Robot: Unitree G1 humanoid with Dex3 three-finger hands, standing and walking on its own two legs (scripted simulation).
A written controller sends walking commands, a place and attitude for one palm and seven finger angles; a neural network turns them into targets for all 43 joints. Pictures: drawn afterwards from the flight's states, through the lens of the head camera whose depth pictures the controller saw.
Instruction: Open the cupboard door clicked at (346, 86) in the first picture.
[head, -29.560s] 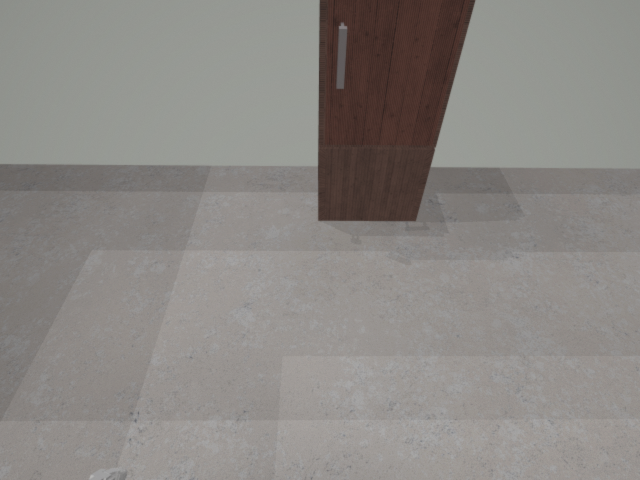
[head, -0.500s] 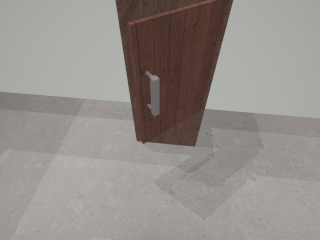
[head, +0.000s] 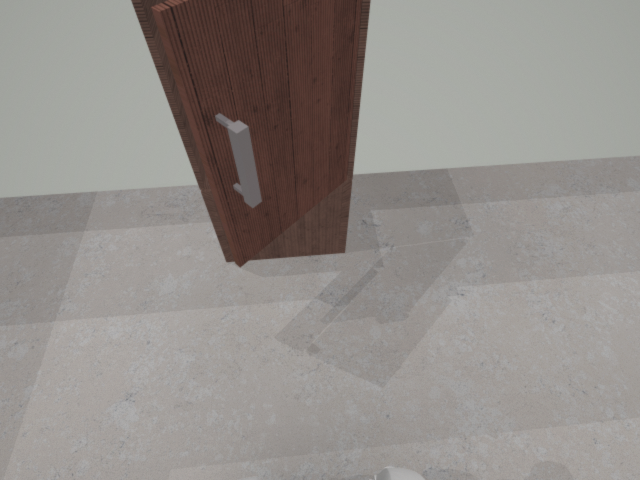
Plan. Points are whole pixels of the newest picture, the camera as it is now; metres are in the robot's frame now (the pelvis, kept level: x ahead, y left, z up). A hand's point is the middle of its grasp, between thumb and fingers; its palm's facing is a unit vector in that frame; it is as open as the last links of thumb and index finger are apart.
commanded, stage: walk to a spot facing it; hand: left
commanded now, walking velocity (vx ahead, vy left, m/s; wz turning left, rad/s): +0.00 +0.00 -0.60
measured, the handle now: (238, 162) +0.60 +0.19 -0.01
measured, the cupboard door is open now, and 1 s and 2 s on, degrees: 42 42 42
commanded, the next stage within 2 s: none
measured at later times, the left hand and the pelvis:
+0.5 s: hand out of the picture +0.13 +0.17 -0.18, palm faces -0.26 -0.95 -0.19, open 7.4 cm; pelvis +0.00 -0.01 -0.01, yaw -18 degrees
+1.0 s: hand (273, 445) +0.18 +0.09 -0.16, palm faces -0.56 -0.79 -0.25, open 7.4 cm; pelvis +0.00 -0.04 +0.00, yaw -36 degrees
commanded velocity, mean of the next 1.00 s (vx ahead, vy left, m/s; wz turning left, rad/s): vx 0.00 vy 0.00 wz -0.60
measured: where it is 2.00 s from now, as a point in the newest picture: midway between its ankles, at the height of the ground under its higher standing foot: outside the picture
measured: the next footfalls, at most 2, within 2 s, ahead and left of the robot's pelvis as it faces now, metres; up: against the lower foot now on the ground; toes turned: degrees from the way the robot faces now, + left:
right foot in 0.10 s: +0.03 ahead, -0.15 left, +0.00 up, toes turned -7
left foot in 0.42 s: +0.08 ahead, +0.09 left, +0.00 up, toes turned -14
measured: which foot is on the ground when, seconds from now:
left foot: down 0.00-0.10, up 0.12-0.40, down 0.42-0.74, up 0.76-1.00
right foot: up 0.00-0.08, down 0.10-0.42, up 0.44-0.72, down 0.74-1.00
